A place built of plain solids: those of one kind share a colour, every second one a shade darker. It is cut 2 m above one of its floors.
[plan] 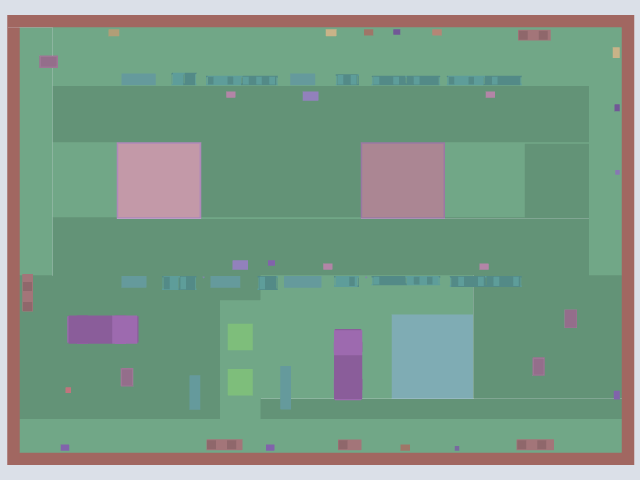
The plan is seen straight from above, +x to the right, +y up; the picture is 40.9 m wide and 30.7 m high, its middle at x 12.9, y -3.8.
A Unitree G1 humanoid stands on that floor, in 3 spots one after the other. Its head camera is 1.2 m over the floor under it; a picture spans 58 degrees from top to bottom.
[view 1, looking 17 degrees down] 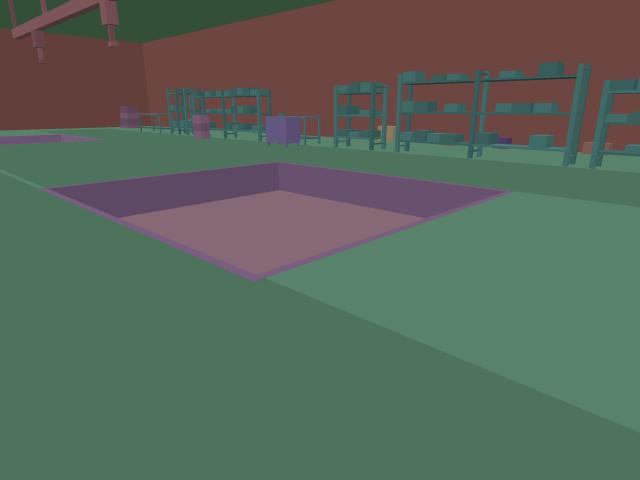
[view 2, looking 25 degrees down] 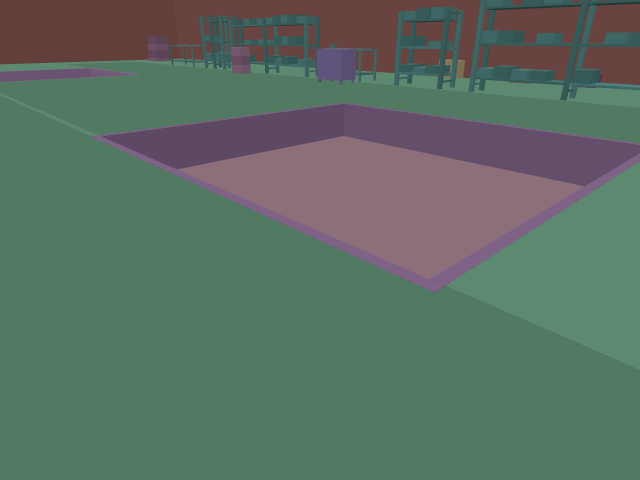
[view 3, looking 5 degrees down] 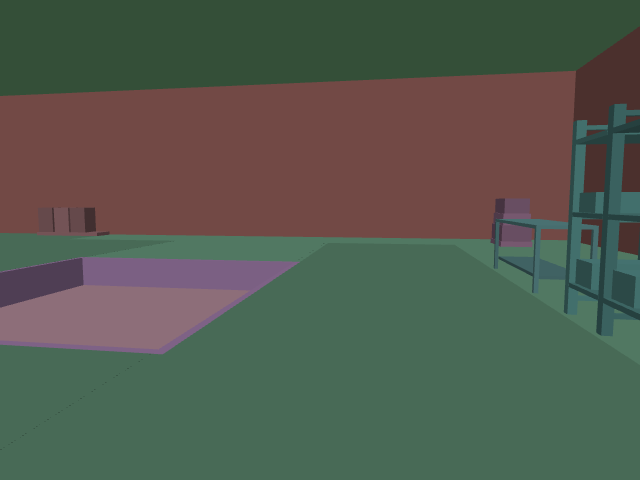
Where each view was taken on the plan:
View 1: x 23.25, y -4.20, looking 134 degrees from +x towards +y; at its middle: floor_pit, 6.31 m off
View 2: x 21.90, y -4.20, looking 137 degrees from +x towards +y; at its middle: floor_band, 2.84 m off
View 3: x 8.40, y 4.20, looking -171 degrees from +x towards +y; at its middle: floor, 13.78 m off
